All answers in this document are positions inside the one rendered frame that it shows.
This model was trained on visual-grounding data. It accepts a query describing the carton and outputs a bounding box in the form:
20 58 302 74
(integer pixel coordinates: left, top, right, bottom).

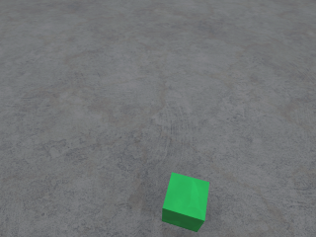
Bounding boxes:
162 172 209 232

